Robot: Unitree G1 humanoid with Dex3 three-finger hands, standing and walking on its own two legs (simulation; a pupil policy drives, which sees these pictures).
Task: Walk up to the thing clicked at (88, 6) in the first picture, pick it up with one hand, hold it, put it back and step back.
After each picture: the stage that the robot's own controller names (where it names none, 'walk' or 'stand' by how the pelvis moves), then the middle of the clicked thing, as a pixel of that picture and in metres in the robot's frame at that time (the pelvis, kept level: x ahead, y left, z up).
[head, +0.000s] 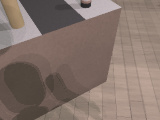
stand; out of the picture +0.94 +0.02 +0.07
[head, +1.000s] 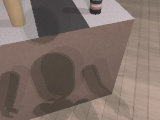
rise first; (95, 2) +0.84 +0.00 +0.09
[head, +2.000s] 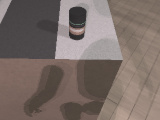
rise first; (77, 24) +0.56 +0.12 +0.09
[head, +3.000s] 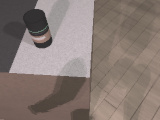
rise first; (39, 30) +0.47 +0.20 +0.11
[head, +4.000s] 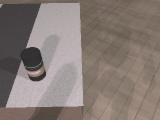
stand; (34, 65) +0.41 +0.21 +0.07
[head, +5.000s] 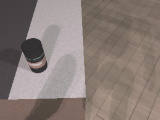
stand; (35, 56) +0.43 +0.20 +0.07
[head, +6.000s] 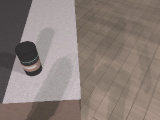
stand; (29, 59) +0.42 +0.22 +0.07
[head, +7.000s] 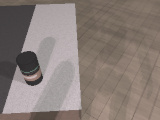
stand; (30, 69) +0.39 +0.22 +0.06
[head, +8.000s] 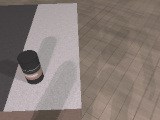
stand; (31, 67) +0.40 +0.22 +0.06
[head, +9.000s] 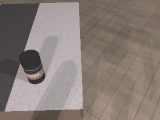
stand; (33, 67) +0.40 +0.21 +0.06
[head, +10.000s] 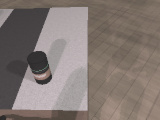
rise first; (40, 68) +0.40 +0.21 +0.07
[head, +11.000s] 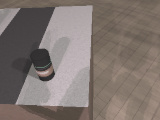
go down; (43, 65) +0.41 +0.21 +0.07
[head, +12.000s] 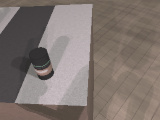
go down; (42, 64) +0.41 +0.22 +0.07
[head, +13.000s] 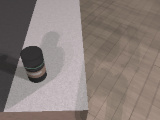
go down; (34, 65) +0.40 +0.18 +0.08
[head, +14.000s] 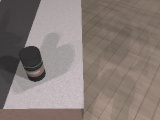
approach; (33, 64) +0.41 +0.20 +0.08
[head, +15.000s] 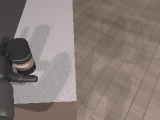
close; (22, 57) +0.41 +0.22 +0.09
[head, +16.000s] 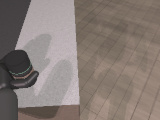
lift; (22, 69) +0.37 +0.22 +0.10
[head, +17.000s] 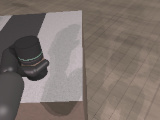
lift; (32, 59) +0.33 +0.17 +0.20
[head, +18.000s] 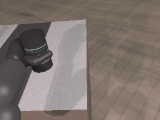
hold; (37, 50) +0.35 +0.16 +0.23
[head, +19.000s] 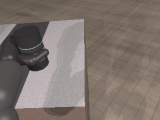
hold; (32, 49) +0.34 +0.17 +0.24
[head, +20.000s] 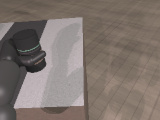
crouch; (30, 51) +0.36 +0.18 +0.22
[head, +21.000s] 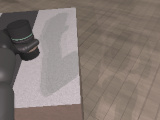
lower; (24, 40) +0.43 +0.20 +0.20
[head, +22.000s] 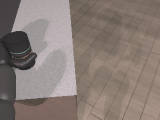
lower; (21, 51) +0.43 +0.21 +0.11
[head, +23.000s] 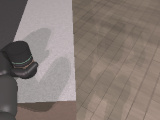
lower; (22, 60) +0.40 +0.21 +0.10
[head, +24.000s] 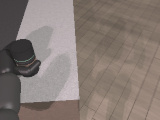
lower; (25, 58) +0.41 +0.21 +0.10
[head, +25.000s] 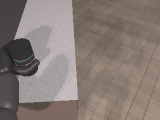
loosen; (24, 58) +0.41 +0.21 +0.10
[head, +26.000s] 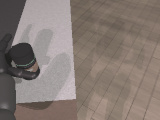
withdraw; (26, 62) +0.40 +0.20 +0.10
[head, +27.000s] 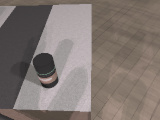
sink last; (46, 71) +0.37 +0.18 +0.08
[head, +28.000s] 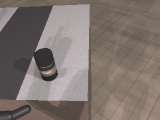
stand; (46, 65) +0.41 +0.19 +0.07
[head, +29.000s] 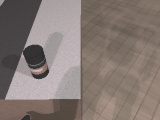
stand; (37, 62) +0.41 +0.20 +0.07
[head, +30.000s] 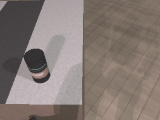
stand; (38, 66) +0.39 +0.20 +0.07
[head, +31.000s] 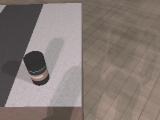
stand; (37, 68) +0.39 +0.20 +0.07
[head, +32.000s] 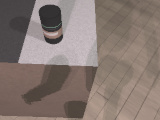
walk; (51, 25) +0.49 +0.13 +0.09
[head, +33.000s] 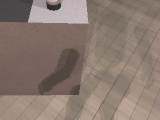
walk; out of the picture +0.72 +0.18 +0.08
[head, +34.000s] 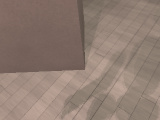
walk; out of the picture +1.05 +0.28 +0.08
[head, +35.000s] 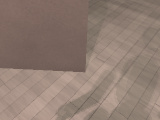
stand; out of the picture +1.12 +0.17 +0.08
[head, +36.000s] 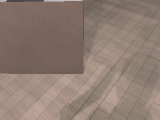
stand; out of the picture +1.12 +0.18 +0.07
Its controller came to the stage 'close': yes
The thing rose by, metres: 0.22
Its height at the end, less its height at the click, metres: +0.00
